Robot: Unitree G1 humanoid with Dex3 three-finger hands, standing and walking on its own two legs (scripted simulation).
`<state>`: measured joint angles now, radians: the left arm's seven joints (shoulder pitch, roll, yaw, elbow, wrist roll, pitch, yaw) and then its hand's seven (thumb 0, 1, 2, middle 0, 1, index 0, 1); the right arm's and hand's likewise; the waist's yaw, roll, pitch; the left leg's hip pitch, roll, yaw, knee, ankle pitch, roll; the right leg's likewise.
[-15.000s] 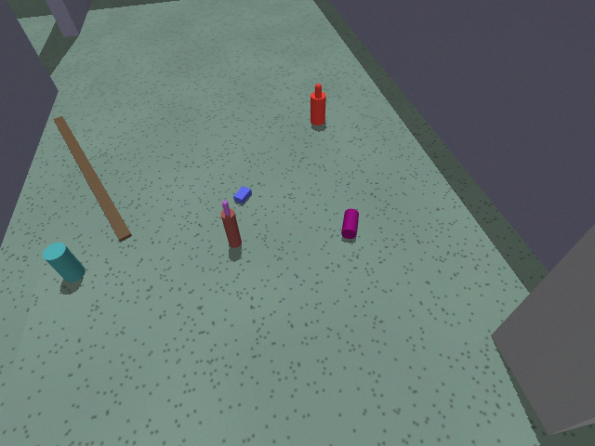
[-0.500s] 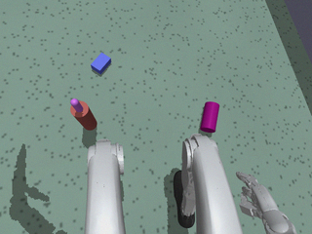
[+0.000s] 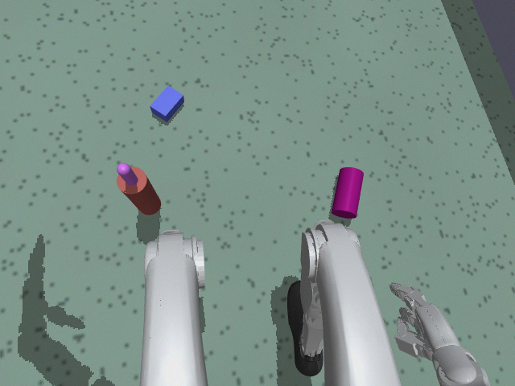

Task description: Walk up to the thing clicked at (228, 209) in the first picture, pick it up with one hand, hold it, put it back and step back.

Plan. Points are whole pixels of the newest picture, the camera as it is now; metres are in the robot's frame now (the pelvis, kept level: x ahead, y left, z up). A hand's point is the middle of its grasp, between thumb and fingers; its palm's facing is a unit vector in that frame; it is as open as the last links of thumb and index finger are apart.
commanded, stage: go down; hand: left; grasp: from the side
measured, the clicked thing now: (138, 189) +0.44 +0.23 -0.25
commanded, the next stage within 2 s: approach in 1.36 s
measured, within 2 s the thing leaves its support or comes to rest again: neither
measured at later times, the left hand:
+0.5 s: hand out of the picture +0.39 +0.40 +0.05, palm faces +0.11 -0.99 -0.09, open 17.4 cm
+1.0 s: hand out of the picture +0.39 +0.40 +0.05, palm faces +0.12 -0.99 -0.09, open 17.3 cm
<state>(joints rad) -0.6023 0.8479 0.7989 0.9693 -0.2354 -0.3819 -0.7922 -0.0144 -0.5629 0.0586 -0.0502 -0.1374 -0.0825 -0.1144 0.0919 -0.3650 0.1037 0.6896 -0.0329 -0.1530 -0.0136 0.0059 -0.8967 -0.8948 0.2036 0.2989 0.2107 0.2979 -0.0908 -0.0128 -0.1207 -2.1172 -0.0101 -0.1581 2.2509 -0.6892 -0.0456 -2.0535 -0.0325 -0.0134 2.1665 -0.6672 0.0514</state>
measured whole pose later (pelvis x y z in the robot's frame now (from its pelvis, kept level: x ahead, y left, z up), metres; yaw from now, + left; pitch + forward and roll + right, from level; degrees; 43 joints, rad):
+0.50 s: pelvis +0.00 +0.00 +0.00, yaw +0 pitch +31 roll -7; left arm -0.60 0.85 0.81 0.98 -0.24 -0.39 -0.80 -0.01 -0.56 0.06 -0.05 -0.15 -0.08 -0.12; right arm 0.09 -0.37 0.11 0.69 -0.03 -0.16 -0.01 0.01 -0.89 -0.89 0.20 0.30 0.21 0.30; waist -0.09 -0.02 -0.12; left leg -2.12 -0.01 -0.16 2.25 -0.69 -0.05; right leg -2.06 -0.03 -0.01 2.17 -0.67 0.05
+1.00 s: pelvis +0.00 +0.00 +0.00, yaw +0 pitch +32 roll -7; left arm -0.59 0.85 0.79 0.98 -0.25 -0.39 -0.79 -0.01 -0.54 0.08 -0.04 -0.16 -0.08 -0.13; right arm 0.09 -0.36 0.11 0.68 -0.03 -0.16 -0.01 0.01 -0.88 -0.89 0.20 0.30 0.21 0.30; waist -0.09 -0.02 -0.13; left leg -2.11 -0.01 -0.16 2.24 -0.69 -0.04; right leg -2.05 -0.03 -0.01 2.16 -0.66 0.05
